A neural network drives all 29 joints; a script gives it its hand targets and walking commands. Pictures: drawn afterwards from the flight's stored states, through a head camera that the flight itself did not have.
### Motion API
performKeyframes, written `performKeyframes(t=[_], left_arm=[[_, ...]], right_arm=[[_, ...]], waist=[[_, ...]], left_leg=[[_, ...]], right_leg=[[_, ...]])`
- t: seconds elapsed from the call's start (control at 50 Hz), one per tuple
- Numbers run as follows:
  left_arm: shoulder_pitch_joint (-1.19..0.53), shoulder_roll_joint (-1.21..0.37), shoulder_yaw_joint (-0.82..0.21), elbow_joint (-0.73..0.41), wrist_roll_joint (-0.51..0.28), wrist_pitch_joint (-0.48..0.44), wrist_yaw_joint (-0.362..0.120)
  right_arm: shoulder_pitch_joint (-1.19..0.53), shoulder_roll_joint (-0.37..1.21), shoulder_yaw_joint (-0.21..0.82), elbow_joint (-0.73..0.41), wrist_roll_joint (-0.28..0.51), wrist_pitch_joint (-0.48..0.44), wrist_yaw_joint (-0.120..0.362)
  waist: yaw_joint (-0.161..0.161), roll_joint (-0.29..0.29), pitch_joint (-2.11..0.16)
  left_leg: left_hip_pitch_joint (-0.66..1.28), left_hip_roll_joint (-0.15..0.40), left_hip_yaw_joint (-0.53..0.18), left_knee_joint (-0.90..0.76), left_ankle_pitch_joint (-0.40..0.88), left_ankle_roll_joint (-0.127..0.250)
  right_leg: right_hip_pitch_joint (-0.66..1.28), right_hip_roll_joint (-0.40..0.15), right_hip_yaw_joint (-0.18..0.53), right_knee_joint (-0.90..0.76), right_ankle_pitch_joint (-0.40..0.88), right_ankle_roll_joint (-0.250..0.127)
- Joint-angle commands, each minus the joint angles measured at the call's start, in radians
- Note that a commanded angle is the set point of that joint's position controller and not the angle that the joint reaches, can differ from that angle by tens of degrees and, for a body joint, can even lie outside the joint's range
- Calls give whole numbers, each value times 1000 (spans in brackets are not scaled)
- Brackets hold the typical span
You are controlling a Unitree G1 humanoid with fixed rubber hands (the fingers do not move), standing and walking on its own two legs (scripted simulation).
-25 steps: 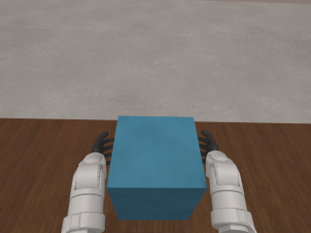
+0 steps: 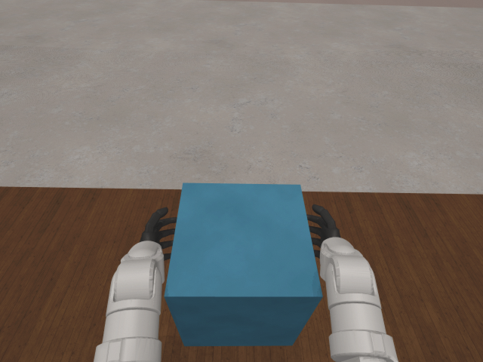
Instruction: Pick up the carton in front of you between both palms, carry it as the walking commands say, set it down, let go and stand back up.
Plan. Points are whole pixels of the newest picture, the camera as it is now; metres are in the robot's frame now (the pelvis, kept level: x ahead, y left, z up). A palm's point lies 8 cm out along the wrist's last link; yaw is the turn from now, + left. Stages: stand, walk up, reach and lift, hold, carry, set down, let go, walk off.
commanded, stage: carry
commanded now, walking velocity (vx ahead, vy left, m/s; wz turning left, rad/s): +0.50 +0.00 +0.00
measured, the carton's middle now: (240, 268) +0.29 +0.00 -0.02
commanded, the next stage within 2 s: none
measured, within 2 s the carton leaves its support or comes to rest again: neither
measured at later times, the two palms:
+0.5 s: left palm (166, 175) +0.44 +0.15 +0.08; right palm (316, 176) +0.43 -0.15 +0.08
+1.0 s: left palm (199, 98) +0.73 +0.10 +0.09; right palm (307, 98) +0.75 -0.20 +0.09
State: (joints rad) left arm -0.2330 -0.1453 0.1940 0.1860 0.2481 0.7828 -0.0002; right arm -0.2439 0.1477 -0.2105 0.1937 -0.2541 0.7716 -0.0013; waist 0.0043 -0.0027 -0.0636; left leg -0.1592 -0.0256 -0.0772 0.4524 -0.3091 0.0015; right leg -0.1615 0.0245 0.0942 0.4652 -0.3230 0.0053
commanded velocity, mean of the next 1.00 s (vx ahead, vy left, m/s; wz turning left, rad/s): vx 0.50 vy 0.00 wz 0.00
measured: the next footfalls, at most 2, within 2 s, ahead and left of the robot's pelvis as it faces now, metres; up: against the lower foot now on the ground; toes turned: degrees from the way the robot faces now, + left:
left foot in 0.36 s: +0.16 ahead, +0.09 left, +0.00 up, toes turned +8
right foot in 0.70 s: +0.46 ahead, -0.14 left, +0.00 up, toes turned -11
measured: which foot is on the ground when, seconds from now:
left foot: down 0.00-0.16, up 0.18-0.34, down 0.36-0.74, up 0.76-1.00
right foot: down 0.00-0.36, up 0.38-0.68, down 0.70-1.00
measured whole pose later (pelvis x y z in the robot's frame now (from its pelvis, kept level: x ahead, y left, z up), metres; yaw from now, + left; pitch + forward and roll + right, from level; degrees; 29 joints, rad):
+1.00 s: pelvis +0.47 -0.06 +0.01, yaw +2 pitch +5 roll +2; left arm -0.16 -0.13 0.12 -0.38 0.09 1.19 0.09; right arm -0.18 0.14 -0.10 -0.37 -0.11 1.19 -0.09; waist 0.03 0.00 -0.05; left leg -0.62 0.09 0.11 0.87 -0.20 0.00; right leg -0.15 -0.03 -0.21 0.28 -0.22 -0.06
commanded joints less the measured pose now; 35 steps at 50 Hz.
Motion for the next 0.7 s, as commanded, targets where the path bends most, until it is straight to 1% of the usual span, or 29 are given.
performKeyframes(t=[0.0, 0.02, 0.04, 0.08, 0.1, 0.12, 0.14, 0.16, 0.18, 0.2, 0.22, 0.24, 0.26, 0.28, 0.3, 0.32, 0.34, 0.36, 0.38, 0.4, 0.42, 0.44, 0.46, 0.48, 0.52, 0.58, 0.62, 0.66, 0.68], left_arm=[[-568, -918, -632, -140, -319, -23, -218], [-560, -909, -661, -174, -340, -7, -212], [-552, -897, -688, -208, -358, 14, -206], [-551, -879, -729, -264, -392, 69, -196], [-555, -868, -742, -284, -408, 99, -193], [-556, -858, -754, -302, -426, 131, -189], [-544, -839, -758, -312, -439, 162, -184], [-510, -811, -754, -320, -446, 192, -176], [-476, -799, -753, -338, -448, 216, -167], [-469, -802, -758, -381, -457, 241, -158], [-466, -810, -770, -428, -470, 265, -149], [-470, -824, -784, -479, -486, 286, -144], [-472, -836, -797, -522, -503, 305, -142], [-461, -843, -805, -552, -514, 324, -143], [-435, -851, -809, -568, -524, 342, -146], [-394, -854, -812, -575, -530, 357, -151], [-374, -851, -812, -577, -532, 370, -158], [-375, -839, -816, -601, -542, 389, -167], [-403, -828, -818, -610, -559, 407, -176], [-442, -833, -827, -616, -575, 416, -183], [-461, -840, -821, -616, -587, 422, -186], [-467, -849, -818, -613, -595, 426, -185], [-465, -852, -814, -609, -598, 430, -181], [-456, -853, -808, -602, -592, 432, -175], [-427, -849, -793, -586, -568, 439, -159], [-395, -838, -770, -565, -530, 449, -140], [-401, -833, -763, -563, -521, 454, -136], [-401, -836, -758, -558, -519, 456, -137], [-398, -835, -754, -553, -519, 456, -140]], right_arm=[[-524, 912, 627, -119, 308, -7, 220], [-509, 905, 653, -146, 325, 9, 213], [-490, 893, 677, -176, 340, 30, 205], [-481, 865, 714, -239, 367, 83, 189], [-487, 851, 730, -268, 382, 114, 182], [-490, 837, 745, -293, 398, 147, 176], [-496, 825, 758, -313, 416, 180, 171], [-497, 822, 777, -338, 437, 213, 167], [-514, 825, 797, -368, 466, 243, 167], [-526, 841, 815, -387, 496, 267, 170], [-511, 855, 829, -407, 525, 285, 172], [-483, 862, 834, -430, 544, 302, 173], [-451, 868, 833, -452, 552, 317, 170], [-419, 873, 829, -472, 552, 332, 165], [-386, 876, 824, -492, 548, 347, 161], [-357, 873, 817, -509, 541, 360, 157], [-319, 862, 806, -514, 527, 373, 154], [-263, 843, 795, -512, 499, 382, 148], [-265, 865, 781, -503, 484, 391, 143], [-311, 874, 780, -541, 495, 402, 140], [-350, 878, 784, -571, 506, 412, 138], [-384, 874, 791, -594, 519, 421, 136], [-413, 871, 799, -612, 535, 429, 136], [-425, 866, 804, -617, 549, 438, 138], [-415, 855, 809, -601, 569, 452, 146], [-394, 835, 803, -573, 582, 467, 161], [-397, 829, 798, -565, 581, 473, 166], [-412, 829, 797, -570, 579, 477, 169], [-411, 825, 796, -571, 574, 479, 169]], waist=[[-6, 43, -136], [-7, 64, -180], [-9, 92, -222], [-11, 129, -220], [-10, 122, -198], [-6, 83, -173], [4, -29, -156], [16, -213, -152], [22, -291, -105], [31, -237, -99], [30, -175, -137], [26, -140, -184], [23, -144, -220], [18, -158, -247], [7, -148, -268], [0, -112, -294], [-15, -31, -339], [-34, 229, -348], [-36, 294, -283], [-33, 189, -245], [-34, 106, -231], [-32, 49, -239], [-31, 43, -224], [-30, 68, -215], [-25, 113, -210], [-24, 159, -178], [-23, 178, -167], [-5, 148, -205], [2, 111, -256]], left_leg=[[-66, 130, -87, -128, -331, 47], [-43, 151, -100, -131, -283, 58], [-21, 173, -122, -139, -284, 71], [-39, 208, -153, -163, -373, 92], [-80, 208, -138, -152, -395, 90], [-150, 182, -85, -97, -365, 74], [-253, 122, 23, 43, -276, 38], [-409, 54, 150, 270, -178, -1], [-565, 38, 190, 294, -212, -12], [-604, 56, 173, 296, -248, -3], [-573, 64, 171, 267, -230, 2], [-514, 54, 185, 213, -178, 2], [-445, 32, 212, 155, -121, 0], [-355, 12, 241, 75, -63, -1], [-199, -8, 279, -39, 31, -2], [40, -1, 279, -104, 109, 3], [302, 92, 167, -129, 83, 32], [455, 344, -222, -222, -33, 121], [479, 463, -426, -229, 88, 236], [444, 485, -403, -206, 176, 266], [400, 458, -326, -201, 254, 248], [371, 434, -254, -227, 203, 214], [335, 401, -176, -259, 183, 181], [319, 361, -99, -274, 224, 159], [293, 312, 5, -272, 303, 139], [225, 271, 120, -245, 406, 116], [175, 266, 163, -210, 444, 91], [97, 238, 245, -49, 543, 57], [23, 201, 293, 101, 550, 34]], right_leg=[[-124, -60, -17, -26, -221, -20], [-119, -47, -56, 22, -134, -15], [-123, -35, -86, 58, -99, -12], [-152, -22, -127, 54, -134, -13], [-138, -31, -125, 21, -150, -18], [-84, -61, -90, -44, -162, -29], [-2, -145, 31, -133, -204, -59], [116, -271, 240, -236, -230, -117], [204, -351, 366, -251, -72, -178], [241, -369, 376, -236, 81, -215], [259, -366, 323, -210, 188, -216], [265, -348, 251, -188, 250, -195], [257, -317, 173, -167, 296, -170], [233, -279, 91, -143, 293, -144], [155, -235, 0, -99, 248, -114], [4, -195, -81, -22, 224, -83], [-192, -160, -150, 117, 169, -44], [-441, -82, -246, 379, -24, 5], [-632, -44, -203, 486, -210, -4], [-682, -102, -139, 572, -229, -28], [-682, -127, -133, 607, -206, -32], [-662, -143, -129, 564, -161, -29], [-630, -147, -144, 492, -109, -21], [-601, -132, -174, 434, -47, -10], [-535, -110, -211, 311, 35, 2], [-416, -68, -278, 139, 134, -1], [-303, -51, -311, 65, 212, -15], [-72, -7, -373, 2, 246, -32], [105, 6, -393, -2, 185, -39]])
